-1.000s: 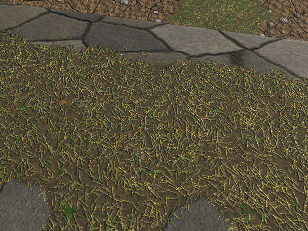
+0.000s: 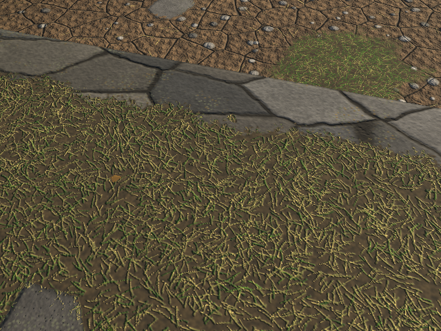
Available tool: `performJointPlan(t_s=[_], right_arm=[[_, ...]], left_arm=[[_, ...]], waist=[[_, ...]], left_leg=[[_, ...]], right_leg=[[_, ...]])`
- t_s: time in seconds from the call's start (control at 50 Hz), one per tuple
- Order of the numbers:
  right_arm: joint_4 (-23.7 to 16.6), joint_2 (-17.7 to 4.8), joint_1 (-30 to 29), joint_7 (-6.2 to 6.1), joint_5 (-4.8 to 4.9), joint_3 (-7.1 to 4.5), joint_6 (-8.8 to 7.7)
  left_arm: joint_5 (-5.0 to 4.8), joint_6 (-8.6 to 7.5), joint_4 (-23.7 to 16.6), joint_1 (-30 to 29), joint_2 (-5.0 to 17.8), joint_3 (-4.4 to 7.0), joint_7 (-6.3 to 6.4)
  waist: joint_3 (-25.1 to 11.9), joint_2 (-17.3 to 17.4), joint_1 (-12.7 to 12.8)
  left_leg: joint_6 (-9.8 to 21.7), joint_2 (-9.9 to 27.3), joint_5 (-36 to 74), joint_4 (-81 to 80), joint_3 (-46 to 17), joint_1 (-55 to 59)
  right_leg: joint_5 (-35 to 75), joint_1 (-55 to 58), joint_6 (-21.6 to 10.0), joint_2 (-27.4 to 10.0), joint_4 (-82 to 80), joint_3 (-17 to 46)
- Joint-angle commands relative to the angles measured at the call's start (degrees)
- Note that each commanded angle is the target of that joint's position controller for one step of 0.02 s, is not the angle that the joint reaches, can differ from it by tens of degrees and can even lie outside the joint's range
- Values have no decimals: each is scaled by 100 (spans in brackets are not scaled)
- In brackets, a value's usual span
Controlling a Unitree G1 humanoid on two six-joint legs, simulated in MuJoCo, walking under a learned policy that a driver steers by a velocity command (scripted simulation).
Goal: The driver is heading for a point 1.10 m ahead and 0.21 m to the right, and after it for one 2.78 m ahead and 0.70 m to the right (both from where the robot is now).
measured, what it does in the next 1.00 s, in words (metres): walks ahead: left foot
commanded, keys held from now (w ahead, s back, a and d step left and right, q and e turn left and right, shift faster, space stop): w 1.00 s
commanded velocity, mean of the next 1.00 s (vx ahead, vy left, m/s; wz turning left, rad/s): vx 0.40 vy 0.00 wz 0.00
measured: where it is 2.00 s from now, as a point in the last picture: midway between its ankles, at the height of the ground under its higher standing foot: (242, 202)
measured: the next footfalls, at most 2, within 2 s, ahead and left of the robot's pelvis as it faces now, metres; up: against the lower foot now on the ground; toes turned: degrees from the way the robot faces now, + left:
left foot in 0.66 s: +0.42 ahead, +0.11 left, +0.00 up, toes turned +1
right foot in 1.22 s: +0.72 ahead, -0.14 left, +0.00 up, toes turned -4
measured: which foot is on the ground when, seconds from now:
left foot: down 0.00-0.24, up 0.26-0.64, down 0.66-1.00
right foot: down 0.00-0.66, up 0.68-1.00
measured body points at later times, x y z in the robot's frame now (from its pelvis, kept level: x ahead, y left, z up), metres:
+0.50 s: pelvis +0.14 -0.02 +0.01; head +0.16 -0.03 +0.46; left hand +0.04 +0.21 -0.13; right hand +0.32 -0.26 -0.11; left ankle +0.27 +0.12 -0.68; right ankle +0.00 -0.12 -0.73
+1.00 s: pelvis +0.41 +0.03 +0.01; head +0.42 +0.03 +0.46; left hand +0.59 +0.28 -0.09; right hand +0.40 -0.24 -0.13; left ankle +0.38 +0.11 -0.73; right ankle +0.58 -0.16 -0.66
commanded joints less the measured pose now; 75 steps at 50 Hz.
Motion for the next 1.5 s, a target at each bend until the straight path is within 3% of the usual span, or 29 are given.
performJointPlan(t_s=[0.02,0.14,0.18,0.22,0.24,0.26,0.28,0.32,0.4,0.48,0.56,0.6,0.64,0.66,0.68,0.7,0.72,0.76,0.8,0.94,1.1,1.16,1.2,1.22,1.24,1.26,1.28,1.34,1.5], right_arm=[[-64,-669,285,-42,73,-167,-45],[130,-883,858,75,182,-242,-423],[88,-961,754,108,174,-247,-441],[-132,-962,83,132,216,-215,-424],[-327,-795,-425,139,241,-162,-428],[-540,-432,-745,147,240,-74,-525],[-686,-480,-812,152,207,-72,-657],[-512,-610,-488,249,260,-101,-723],[-586,-432,-815,356,169,-82,-661],[-1004,-118,-1869,428,137,107,-600],[-1215,-518,-2208,478,204,61,-565],[-1174,-770,-1888,487,178,-43,-580],[-733,-1150,-404,430,200,-267,-540],[-494,-1492,641,369,151,-374,-505],[-318,-1915,1124,409,43,-430,-498],[-305,-1383,960,424,69,-279,-509],[-361,-1141,348,424,99,-195,-549],[-502,-843,-524,470,15,-92,-629],[-410,-643,-680,505,-41,-34,-672],[-76,-1042,56,259,6,-90,-638],[253,-1201,898,195,114,-120,-482],[280,-1309,853,181,126,-175,-389],[211,-1249,630,185,98,-143,-327],[66,-1035,638,184,11,-40,-329],[18,-268,1329,252,9,183,-462],[101,-741,1089,271,128,82,-613],[-82,-1148,537,289,273,-30,-702],[-168,-999,111,205,132,-81,-612],[-478,-667,-763,216,35,-68,-420]], left_arm=[[-81,-24,-89,234,700,162,41],[-151,-455,-325,2,355,131,-96],[-180,-527,-354,22,302,121,-160],[-197,-568,-122,710,266,122,-185],[-177,-584,119,1347,504,200,-180],[-185,-597,376,2128,1046,362,-168],[-121,-631,407,2571,1438,454,-223],[5,-678,209,2073,813,262,-256],[-12,-504,45,1719,448,81,-260],[19,-445,-123,1599,799,102,-97],[-127,-506,-33,1805,1019,209,-71],[-99,-468,-48,1719,1093,259,-80],[-15,-362,-117,1594,1080,269,-92],[63,-345,-273,1536,928,199,-107],[7,-457,-314,2381,-50,-52,-187],[-144,-635,-278,1993,410,58,-225],[-297,-729,-559,1334,821,180,-231],[-186,-729,-691,811,862,241,-131],[-126,-552,-650,1113,620,265,-107],[-10,-428,-1138,-166,631,320,-106],[-112,-524,-1608,-1580,561,209,-340],[-126,-581,-1677,-1428,744,250,-422],[-113,-605,-1321,-155,1118,460,-397],[-53,-605,-1053,1025,1560,604,-344],[-13,-563,-874,1579,2075,724,-357],[-29,-565,-905,1558,1496,555,-367],[-42,-580,-1002,1016,1236,459,-354],[58,-605,-1159,51,765,306,-387],[3,-581,-802,663,995,358,-228]], waist=[[208,14,-17],[407,721,-203],[461,917,-92],[513,856,373],[487,432,672],[370,-889,841],[225,-1744,942],[235,-613,480],[319,-443,251],[582,-502,366],[659,-658,241],[292,-730,-57],[-671,-774,-821],[-1367,-329,-1198],[-2507,1471,-687],[-2340,1249,-836],[-1248,1029,-667],[-524,141,-243],[-446,393,113],[118,207,-51],[328,251,-519],[201,410,-318],[-564,423,362],[-1471,-18,766],[-2272,-1582,478],[-2389,-1285,621],[-1512,-984,529],[-558,-392,-3],[-43,-312,13]], left_leg=[[333,48,-2049,-564,-172,-260],[1110,1189,-2775,-1470,-1981,142],[1347,1593,-2747,-1884,-2625,-118],[1086,1264,-2193,-1555,-1997,-932],[752,806,-1458,-856,-1238,-1463],[286,13,-465,963,-13,-2458],[142,-230,-1047,2494,119,-3576],[352,223,-934,3905,-390,-4320],[305,657,237,3222,9,-3906],[68,315,1453,1095,444,-2463],[265,214,1725,164,297,-1931],[469,45,1513,49,340,-1403],[758,-240,1271,93,508,492],[1072,673,956,223,-551,2283],[2058,2238,-742,-632,-3593,4039],[1920,2217,-1231,-1552,-4569,3687],[1606,2049,-916,-1630,-3647,2790],[1357,1639,513,-1868,-2209,975],[1296,1314,725,-2168,-1552,228],[1341,1224,1015,-2651,-858,143],[1101,1388,1252,-2218,-473,1233],[974,1586,1933,-1745,-540,1633],[746,1203,3749,-249,-188,1426],[531,865,2928,1482,105,356],[110,-219,-240,3653,218,-2076],[201,-149,-1557,4461,-671,-2764],[321,177,-1163,4655,-652,-3196],[309,868,11,3757,-444,-2428],[10,892,1674,1659,-249,-2791]], right_leg=[[-1938,-583,-391,17,-533,67],[-1165,-1445,-486,75,587,-151],[-828,-1158,-640,96,836,-209],[-735,71,-835,92,-111,-188],[-626,787,-911,-144,-614,260],[-844,1788,-1253,-941,-1340,1782],[58,2619,-1771,-2009,-1880,3594],[907,2779,-1627,-1971,-1632,3052],[2250,2023,-1097,-1350,-2000,1340],[2065,614,-998,-875,-2490,497],[2260,1053,-965,-1247,-2548,465],[3961,1556,-819,-1363,-1877,336],[5432,1334,-594,-1090,-43,50],[3979,-13,-434,-832,1707,-43],[-449,-1983,-110,331,4021,82],[-1346,-2594,-257,277,4874,870],[-964,-3075,-371,-39,5040,696],[-40,-2501,-421,-575,4450,487],[201,-1883,-426,-804,3999,536],[1706,-2813,-89,-893,1976,333],[2017,-2664,-141,-501,121,49],[1328,-2216,-367,-347,-157,-47],[1211,-418,-640,22,-327,-354],[1312,1424,-1009,-770,-132,528],[184,3560,-1934,-2122,-722,3303],[-287,3593,-1892,-2194,-1362,4196],[-94,2873,-1586,-2012,-1406,3307],[1191,805,-1279,-1377,-1890,1617],[2074,536,-1268,-1086,-2442,547]])
Velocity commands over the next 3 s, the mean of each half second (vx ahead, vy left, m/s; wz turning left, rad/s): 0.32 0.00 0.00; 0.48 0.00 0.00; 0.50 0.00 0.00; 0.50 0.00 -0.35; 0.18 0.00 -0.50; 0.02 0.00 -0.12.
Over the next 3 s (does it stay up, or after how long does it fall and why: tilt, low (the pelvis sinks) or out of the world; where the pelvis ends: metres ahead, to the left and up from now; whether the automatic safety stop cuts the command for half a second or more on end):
stays up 1.17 -0.07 0.00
